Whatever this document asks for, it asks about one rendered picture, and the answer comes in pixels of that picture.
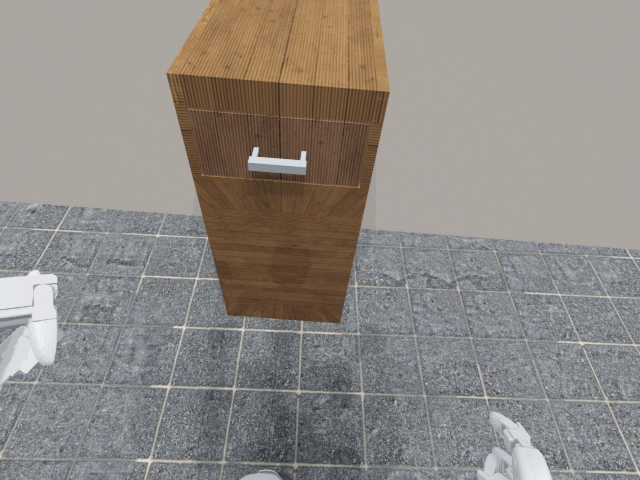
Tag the cabinet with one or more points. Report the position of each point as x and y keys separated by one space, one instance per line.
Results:
x=283 y=249

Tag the drawer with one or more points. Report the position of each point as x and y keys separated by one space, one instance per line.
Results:
x=225 y=140

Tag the handle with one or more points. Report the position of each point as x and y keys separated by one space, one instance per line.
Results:
x=277 y=165

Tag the robot right hand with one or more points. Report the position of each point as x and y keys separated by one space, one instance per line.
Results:
x=526 y=462

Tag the robot left hand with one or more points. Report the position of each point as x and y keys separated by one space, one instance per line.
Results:
x=26 y=303

